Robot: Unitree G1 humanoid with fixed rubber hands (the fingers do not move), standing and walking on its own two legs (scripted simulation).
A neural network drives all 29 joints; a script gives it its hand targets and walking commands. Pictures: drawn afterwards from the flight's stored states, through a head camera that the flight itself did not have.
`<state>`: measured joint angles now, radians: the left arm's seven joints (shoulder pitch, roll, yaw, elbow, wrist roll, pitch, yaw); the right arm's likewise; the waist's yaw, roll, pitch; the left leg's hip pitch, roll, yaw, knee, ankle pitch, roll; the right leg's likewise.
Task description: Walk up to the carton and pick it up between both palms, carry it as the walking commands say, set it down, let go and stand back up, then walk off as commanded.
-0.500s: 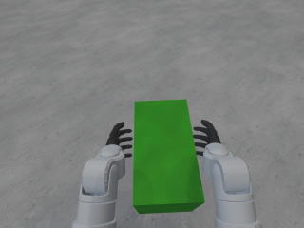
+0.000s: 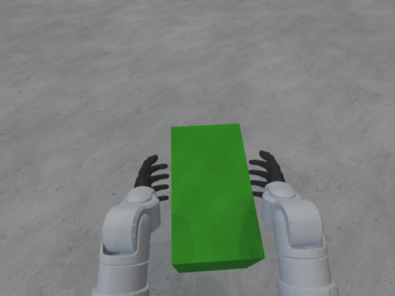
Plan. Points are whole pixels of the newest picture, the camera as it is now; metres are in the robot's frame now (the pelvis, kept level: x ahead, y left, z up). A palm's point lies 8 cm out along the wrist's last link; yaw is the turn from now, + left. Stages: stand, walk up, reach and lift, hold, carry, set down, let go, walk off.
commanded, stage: carry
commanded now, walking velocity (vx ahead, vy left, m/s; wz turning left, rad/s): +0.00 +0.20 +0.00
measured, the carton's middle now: (209, 198) +0.33 +0.01 +0.01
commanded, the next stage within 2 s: none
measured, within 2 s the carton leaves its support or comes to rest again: neither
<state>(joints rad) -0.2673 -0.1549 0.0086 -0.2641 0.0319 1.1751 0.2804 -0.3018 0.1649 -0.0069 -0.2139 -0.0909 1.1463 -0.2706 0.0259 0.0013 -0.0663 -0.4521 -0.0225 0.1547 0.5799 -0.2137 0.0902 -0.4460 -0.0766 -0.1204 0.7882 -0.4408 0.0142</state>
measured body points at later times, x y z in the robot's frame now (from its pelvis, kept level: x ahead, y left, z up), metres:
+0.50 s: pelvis -0.05 +0.14 +0.01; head -0.03 +0.14 +0.46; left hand +0.25 +0.27 +0.09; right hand +0.26 +0.03 +0.09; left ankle -0.01 +0.21 -0.72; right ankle -0.06 +0.01 -0.67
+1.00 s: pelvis -0.10 +0.28 +0.01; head -0.09 +0.29 +0.46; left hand +0.20 +0.41 +0.09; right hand +0.21 +0.17 +0.10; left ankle -0.07 +0.36 -0.72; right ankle -0.11 +0.12 -0.68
